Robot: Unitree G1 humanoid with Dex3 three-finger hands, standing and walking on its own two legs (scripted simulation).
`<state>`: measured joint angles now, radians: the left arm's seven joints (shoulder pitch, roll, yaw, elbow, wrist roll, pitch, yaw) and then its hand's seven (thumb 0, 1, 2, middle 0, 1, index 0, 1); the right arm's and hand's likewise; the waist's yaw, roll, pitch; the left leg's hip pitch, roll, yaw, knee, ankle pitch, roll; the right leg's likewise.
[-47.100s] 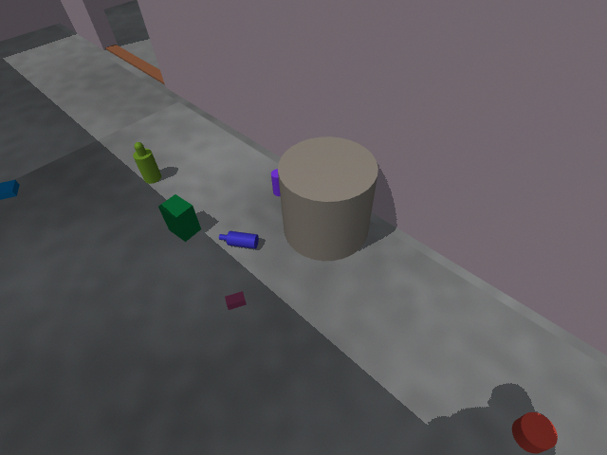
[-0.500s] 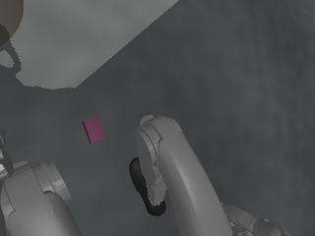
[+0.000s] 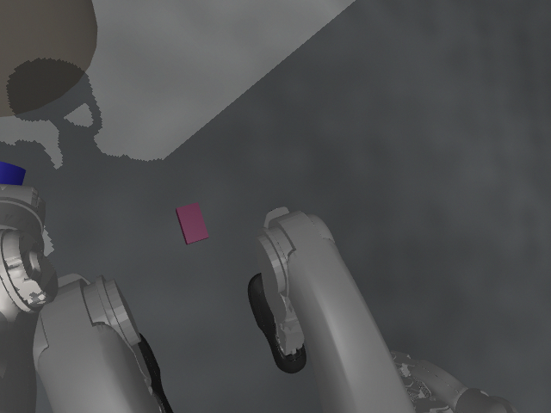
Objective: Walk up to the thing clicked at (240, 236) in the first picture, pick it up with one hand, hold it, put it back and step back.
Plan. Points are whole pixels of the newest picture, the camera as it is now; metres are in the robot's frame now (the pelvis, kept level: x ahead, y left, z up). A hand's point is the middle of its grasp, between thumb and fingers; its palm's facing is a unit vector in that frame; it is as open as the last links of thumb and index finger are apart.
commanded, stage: settle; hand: left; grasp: from above
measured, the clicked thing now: out of the picture +0.43 +0.30 -0.23
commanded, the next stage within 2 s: lift in 0.20 s
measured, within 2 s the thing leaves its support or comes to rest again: neither
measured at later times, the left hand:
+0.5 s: hand out of the picture +0.43 +0.29 -0.16, palm faces -0.05 -0.49 -0.87, open 8.7 cm
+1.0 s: hand out of the picture +0.37 +0.30 +0.00, palm faces -0.04 -0.48 -0.88, open 8.8 cm
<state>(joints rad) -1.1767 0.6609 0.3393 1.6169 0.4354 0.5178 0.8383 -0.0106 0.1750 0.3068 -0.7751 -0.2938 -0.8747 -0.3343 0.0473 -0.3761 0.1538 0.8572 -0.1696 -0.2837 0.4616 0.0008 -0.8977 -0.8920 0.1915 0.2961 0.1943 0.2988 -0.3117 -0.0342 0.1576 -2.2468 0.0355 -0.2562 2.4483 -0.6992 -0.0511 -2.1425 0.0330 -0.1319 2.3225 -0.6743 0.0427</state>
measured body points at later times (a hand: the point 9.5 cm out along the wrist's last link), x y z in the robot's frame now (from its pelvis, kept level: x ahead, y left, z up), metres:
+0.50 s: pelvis +0.00 +0.00 +0.02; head +0.25 +0.06 +0.38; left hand +0.44 +0.31 -0.11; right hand +0.00 -0.27 -0.08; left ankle +0.08 +0.14 -0.30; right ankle +0.11 -0.12 -0.30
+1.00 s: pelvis +0.00 -0.01 +0.10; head +0.17 +0.01 +0.52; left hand +0.37 +0.32 +0.05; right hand +0.12 -0.27 -0.03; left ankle +0.07 +0.14 -0.30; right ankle +0.11 -0.12 -0.30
